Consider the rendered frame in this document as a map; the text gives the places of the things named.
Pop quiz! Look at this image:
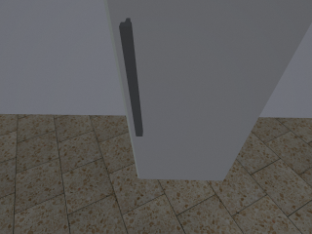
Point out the handle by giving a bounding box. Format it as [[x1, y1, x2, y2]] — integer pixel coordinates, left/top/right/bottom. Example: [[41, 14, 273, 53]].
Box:
[[119, 18, 143, 137]]

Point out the fridge door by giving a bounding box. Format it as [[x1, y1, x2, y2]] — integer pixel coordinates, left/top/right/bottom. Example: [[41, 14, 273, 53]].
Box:
[[107, 0, 312, 181]]

